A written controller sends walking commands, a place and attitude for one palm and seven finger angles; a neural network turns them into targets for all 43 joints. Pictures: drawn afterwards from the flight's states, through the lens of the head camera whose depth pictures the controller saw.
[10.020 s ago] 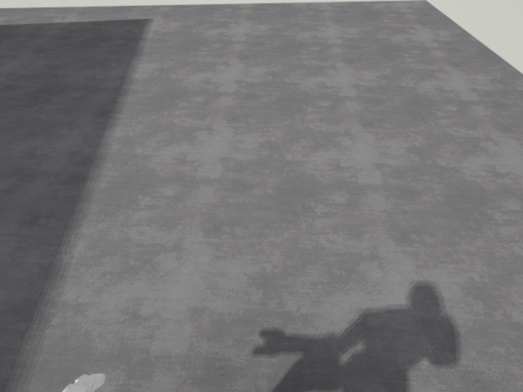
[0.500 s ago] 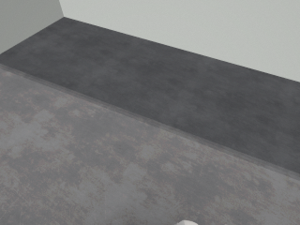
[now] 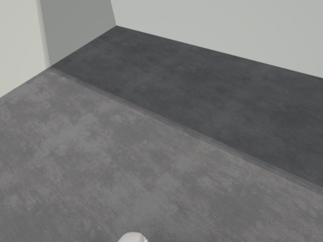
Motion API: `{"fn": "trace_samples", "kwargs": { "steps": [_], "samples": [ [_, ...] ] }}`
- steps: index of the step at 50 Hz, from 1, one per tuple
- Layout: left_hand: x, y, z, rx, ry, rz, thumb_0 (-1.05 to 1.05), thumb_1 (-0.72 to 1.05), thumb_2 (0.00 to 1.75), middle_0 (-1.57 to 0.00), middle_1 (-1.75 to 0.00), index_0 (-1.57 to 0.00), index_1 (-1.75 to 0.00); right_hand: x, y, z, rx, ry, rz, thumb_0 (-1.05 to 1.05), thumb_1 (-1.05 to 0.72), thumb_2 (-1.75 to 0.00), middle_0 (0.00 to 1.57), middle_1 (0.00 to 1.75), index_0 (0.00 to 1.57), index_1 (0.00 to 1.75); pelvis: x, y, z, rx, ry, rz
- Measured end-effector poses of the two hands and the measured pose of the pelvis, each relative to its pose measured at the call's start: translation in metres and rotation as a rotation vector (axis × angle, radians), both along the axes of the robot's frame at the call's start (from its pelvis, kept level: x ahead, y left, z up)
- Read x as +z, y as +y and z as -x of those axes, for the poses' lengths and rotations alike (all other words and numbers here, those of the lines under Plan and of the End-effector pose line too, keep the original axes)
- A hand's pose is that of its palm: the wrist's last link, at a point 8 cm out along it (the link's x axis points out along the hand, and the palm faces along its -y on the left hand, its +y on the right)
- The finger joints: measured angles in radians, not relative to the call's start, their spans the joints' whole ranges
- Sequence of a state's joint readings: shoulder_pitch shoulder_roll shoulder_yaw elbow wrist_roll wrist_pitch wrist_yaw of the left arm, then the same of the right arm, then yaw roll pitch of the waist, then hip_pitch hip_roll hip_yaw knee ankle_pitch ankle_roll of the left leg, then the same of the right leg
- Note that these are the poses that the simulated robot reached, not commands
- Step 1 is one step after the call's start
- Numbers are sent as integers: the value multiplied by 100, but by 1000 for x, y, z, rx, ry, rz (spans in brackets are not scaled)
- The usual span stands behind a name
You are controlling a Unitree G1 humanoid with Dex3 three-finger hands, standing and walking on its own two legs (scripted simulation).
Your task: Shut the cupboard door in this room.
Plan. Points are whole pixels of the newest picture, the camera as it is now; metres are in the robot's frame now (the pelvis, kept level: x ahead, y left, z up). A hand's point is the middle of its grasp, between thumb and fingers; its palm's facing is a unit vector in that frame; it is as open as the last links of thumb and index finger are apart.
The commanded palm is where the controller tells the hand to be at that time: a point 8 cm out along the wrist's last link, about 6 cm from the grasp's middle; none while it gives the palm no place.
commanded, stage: turn or walk to find it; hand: left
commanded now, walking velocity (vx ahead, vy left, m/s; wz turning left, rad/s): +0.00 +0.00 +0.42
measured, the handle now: out of the picture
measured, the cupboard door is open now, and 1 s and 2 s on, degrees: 72 72 72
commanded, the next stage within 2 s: none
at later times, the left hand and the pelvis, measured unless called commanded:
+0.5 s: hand out of the picture -0.01 +0.27 -0.17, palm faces +0.25 -0.93 -0.26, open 7.3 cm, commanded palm none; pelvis -0.02 +0.04 +0.00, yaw +12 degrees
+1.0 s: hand out of the picture -0.07 +0.18 -0.15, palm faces +0.44 -0.85 -0.27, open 7.3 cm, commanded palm none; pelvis -0.04 -0.01 +0.00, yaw +26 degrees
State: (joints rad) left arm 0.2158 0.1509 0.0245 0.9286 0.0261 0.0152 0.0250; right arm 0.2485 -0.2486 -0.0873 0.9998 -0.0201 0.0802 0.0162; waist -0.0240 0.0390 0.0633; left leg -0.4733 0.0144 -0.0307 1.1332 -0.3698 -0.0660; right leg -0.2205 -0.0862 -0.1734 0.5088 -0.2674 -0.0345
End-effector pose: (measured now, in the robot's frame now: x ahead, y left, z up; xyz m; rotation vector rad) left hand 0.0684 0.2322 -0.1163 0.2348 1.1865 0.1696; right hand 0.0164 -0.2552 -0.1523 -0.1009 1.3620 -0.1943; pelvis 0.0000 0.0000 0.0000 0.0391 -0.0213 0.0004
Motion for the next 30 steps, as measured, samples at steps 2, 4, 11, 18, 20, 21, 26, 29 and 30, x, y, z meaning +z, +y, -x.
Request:
{"fn": "trace_samples", "kwargs": {
  "steps": [2,4,11,18,20,21,26,29,30],
  "samples": [
    [-3,4,13,31,16,3,0,91,90,-20,-30,-21,-30,2,1,-3,27,16,7,0,-91,-90,19,30,20,30,0,1,2,21,3,1],
    [-7,11,27,60,35,8,0,91,90,-20,-30,-21,-30,4,5,-9,59,22,17,0,-91,-90,19,30,20,30,-1,5,4,42,7,4],
    [-33,51,84,182,112,33,0,91,90,-20,-30,-21,-30,10,37,-58,194,-74,67,1,-91,-90,19,30,20,30,-13,31,14,117,18,38],
    [-34,79,112,255,166,36,1,91,90,-19,-30,-20,-30,26,73,-85,277,-170,75,0,-91,-90,19,30,20,30,-6,47,21,159,10,46],
    [-29,81,110,264,143,35,1,91,90,-19,-30,-20,-30,29,80,-88,294,-174,65,0,-91,-90,20,30,20,30,-3,48,22,174,12,48],
    [-27,82,109,267,130,34,1,91,90,-19,-30,-20,-30,29,82,-89,301,-175,60,0,-91,-90,20,30,20,30,-2,48,22,181,13,48],
    [-17,78,93,276,63,17,1,91,90,-19,-30,-20,-30,24,83,-87,319,-168,30,0,-91,-90,20,30,21,30,0,42,24,222,14,41],
    [-12,69,80,274,19,5,0,91,90,-19,-30,-20,-30,16,74,-81,320,-146,14,0,-91,-90,20,30,21,30,-2,34,26,245,14,33],
    [-10,65,76,272,4,0,0,91,90,-19,-30,-20,-30,13,70,-79,320,-137,9,0,-91,-90,20,30,21,30,-3,30,26,254,15,30]
  ]
}}
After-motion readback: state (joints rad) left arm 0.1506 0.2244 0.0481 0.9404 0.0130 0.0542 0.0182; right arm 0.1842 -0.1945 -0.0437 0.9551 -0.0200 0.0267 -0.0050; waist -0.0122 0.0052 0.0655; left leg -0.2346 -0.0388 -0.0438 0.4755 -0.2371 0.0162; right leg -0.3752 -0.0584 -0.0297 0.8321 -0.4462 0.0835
